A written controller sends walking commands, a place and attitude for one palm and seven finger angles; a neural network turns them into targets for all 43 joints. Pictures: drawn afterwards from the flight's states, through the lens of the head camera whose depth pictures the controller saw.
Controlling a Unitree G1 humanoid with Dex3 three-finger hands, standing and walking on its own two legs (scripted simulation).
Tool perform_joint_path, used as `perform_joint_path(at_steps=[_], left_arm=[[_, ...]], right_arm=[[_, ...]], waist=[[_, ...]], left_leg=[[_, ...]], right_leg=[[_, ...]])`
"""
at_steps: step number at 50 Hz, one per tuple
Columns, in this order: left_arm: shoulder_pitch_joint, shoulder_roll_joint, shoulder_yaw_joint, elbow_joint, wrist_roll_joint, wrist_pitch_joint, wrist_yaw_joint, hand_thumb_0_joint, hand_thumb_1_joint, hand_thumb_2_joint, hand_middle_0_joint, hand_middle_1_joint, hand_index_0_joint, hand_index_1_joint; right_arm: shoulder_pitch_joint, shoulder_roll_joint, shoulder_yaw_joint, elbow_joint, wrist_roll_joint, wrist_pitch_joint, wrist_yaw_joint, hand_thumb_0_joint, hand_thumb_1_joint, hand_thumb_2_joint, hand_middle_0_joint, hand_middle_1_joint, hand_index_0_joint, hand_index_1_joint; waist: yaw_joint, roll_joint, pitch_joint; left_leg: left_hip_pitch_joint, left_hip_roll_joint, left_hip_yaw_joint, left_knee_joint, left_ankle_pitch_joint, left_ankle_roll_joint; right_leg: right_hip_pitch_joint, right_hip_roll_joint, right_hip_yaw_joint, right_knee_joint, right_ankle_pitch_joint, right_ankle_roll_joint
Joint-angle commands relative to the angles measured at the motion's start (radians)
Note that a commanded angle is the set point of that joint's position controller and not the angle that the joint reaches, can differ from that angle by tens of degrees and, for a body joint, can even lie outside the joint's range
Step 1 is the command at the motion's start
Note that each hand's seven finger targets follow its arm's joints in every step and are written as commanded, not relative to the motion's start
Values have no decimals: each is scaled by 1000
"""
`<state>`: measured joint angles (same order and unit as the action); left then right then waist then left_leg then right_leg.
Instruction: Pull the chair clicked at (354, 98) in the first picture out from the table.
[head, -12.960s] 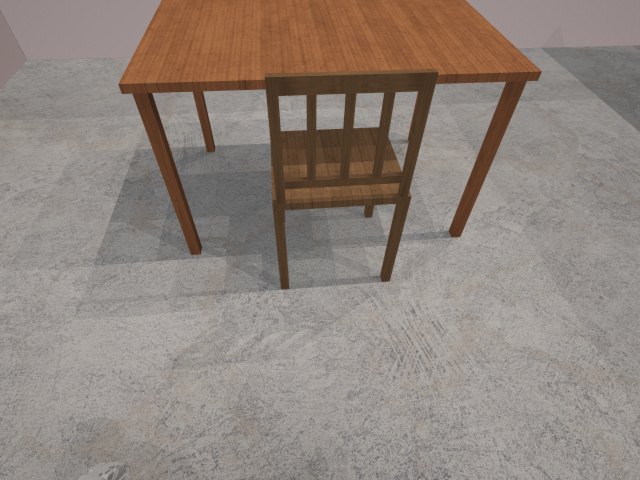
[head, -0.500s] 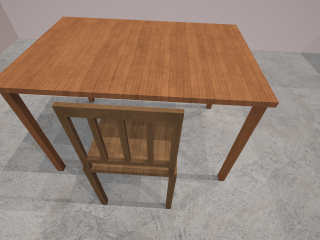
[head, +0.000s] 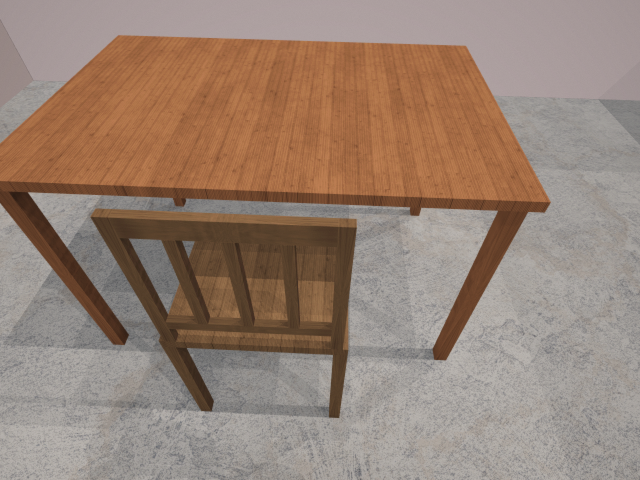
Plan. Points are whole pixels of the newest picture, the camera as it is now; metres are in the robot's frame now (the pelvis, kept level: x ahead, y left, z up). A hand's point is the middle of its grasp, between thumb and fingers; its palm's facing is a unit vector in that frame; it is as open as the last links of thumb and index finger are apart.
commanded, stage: look again from close up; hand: left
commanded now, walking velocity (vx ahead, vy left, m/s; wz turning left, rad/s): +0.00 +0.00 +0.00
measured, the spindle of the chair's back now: (240, 285) +0.46 +0.18 -0.11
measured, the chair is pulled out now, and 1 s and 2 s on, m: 0.00 0.00 0.00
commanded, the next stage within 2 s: none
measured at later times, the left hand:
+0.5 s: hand out of the picture -0.04 +0.13 -0.17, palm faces +0.06 -0.99 -0.16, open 7.4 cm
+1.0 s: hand out of the picture -0.04 +0.12 -0.18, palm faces +0.06 -0.99 -0.15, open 7.4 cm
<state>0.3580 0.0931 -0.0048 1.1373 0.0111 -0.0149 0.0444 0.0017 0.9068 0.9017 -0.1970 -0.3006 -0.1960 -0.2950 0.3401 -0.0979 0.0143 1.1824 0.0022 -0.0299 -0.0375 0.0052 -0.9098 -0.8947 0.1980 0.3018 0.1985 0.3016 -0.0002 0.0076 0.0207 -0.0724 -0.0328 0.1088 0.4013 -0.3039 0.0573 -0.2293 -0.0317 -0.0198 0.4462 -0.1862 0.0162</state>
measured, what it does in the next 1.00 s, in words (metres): stands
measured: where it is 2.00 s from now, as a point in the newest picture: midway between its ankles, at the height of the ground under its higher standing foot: outside the picture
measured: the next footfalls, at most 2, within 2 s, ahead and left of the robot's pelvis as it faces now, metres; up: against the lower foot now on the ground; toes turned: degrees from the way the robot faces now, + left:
none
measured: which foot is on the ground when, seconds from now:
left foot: down 0.00-1.00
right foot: down 0.00-1.00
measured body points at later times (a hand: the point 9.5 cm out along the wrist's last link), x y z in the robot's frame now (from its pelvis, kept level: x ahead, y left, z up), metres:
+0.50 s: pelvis +0.00 -0.01 +0.00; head +0.00 -0.02 +0.45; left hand -0.04 +0.19 -0.16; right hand -0.05 -0.21 -0.17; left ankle -0.05 +0.07 -0.74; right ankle +0.03 -0.13 -0.74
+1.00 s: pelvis +0.00 -0.02 +0.00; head +0.00 -0.02 +0.45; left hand -0.04 +0.18 -0.16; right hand -0.05 -0.21 -0.16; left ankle -0.05 +0.07 -0.74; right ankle +0.03 -0.13 -0.74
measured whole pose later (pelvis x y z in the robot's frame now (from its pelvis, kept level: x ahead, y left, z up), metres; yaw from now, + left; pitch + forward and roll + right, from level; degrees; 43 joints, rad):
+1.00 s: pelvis +0.00 -0.02 +0.00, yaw +0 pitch -1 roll +0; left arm 0.38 0.10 -0.01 1.12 0.01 -0.02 0.05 0.00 0.91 0.90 -0.20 -0.30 -0.20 -0.29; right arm 0.37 -0.08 0.02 1.18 0.00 -0.03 -0.03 0.00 -0.91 -0.89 0.20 0.30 0.20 0.30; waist 0.00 0.00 0.00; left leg -0.10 0.00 0.10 0.41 -0.30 0.02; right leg -0.24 0.00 -0.03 0.43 -0.18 -0.02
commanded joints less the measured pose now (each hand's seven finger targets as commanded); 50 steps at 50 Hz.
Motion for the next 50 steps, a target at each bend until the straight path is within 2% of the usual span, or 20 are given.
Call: perform_joint_path(at_steps=[1, 8, 16, 22, 26, 32, 36, 42, 50], left_arm=[[99, 79, 11, -6, 2, -14, 10, 0, 900, 900, -200, -300, -200, -300], [103, 83, 10, -8, 2, -15, 10, 0, 900, 900, -200, -300, -200, -300], [108, 85, 11, -10, 1, -18, 10, 0, 900, 900, -200, -300, -200, -300], [109, 89, 8, -12, 1, -16, 10, 0, 900, 900, -200, -300, -200, -300], [114, 85, 10, -11, 1, -19, 10, 0, 900, 900, -200, -300, -200, -300], [119, 87, 8, -15, 0, -17, 10, 0, 900, 900, -200, -300, -200, -300], [123, 86, 10, -18, 1, -21, 11, 0, 900, 900, -200, -300, -200, -300], [125, 86, 8, -20, 0, -18, 10, 0, 900, 900, -200, -300, -200, -300], [126, 87, 11, -27, 1, -21, 11, 0, 900, 900, -200, -300, -200, -300]], right_arm=[[109, -76, -12, -4, -5, -7, -8, 0, -900, -900, 200, 300, 200, 300], [107, -75, -10, -6, -4, -5, -7, 0, -900, -900, 200, 300, 200, 300], [118, -71, -9, -2, -4, -6, -6, 0, -900, -900, 200, 300, 200, 300], [125, -66, -8, -4, -2, 0, -4, 0, -900, -900, 200, 300, 200, 300], [131, -67, -6, -3, -3, -4, -5, 0, -900, -900, 200, 300, 200, 300], [133, -61, -8, -3, -3, 2, -2, 0, -900, -900, 200, 300, 200, 300], [140, -61, -9, -2, -4, -2, -3, 0, -900, -900, 200, 300, 200, 300], [141, -58, -8, -6, -1, 1, -3, 0, -900, -900, 200, 300, 200, 300], [147, -55, -10, -6, -3, -1, -4, 0, -900, -900, 200, 300, 200, 300]], waist=[[-1, -1, 86], [0, -14, 104], [-1, 2, 82], [0, -13, 113], [-2, -5, 87], [0, -8, 115], [-2, -6, 93], [0, -13, 111], [-2, 0, 84]], left_leg=[[-94, 145, -134, -115, 168, -14], [-103, 144, -133, -115, 143, -15], [-97, 144, -128, -108, 147, -17], [-121, 141, -130, -117, 90, -16], [-105, 144, -130, -110, 119, -16], [-126, 141, -128, -117, 56, -18], [-118, 140, -126, -101, 102, -18], [-128, 143, -125, -108, 75, -18], [-123, 140, -124, -89, 111, -20]], right_leg=[[10, -75, 79, -51, 135, -45], [-2, -74, 86, -65, 118, -47], [11, -75, 90, -66, 129, -50], [-7, -67, 95, -85, 67, -49], [2, -72, 96, -77, 97, -52], [-23, -64, 102, -99, 21, -50], [-6, -69, 104, -89, 73, -53], [-20, -62, 102, -97, 38, -50], [0, -69, 106, -93, 76, -54]])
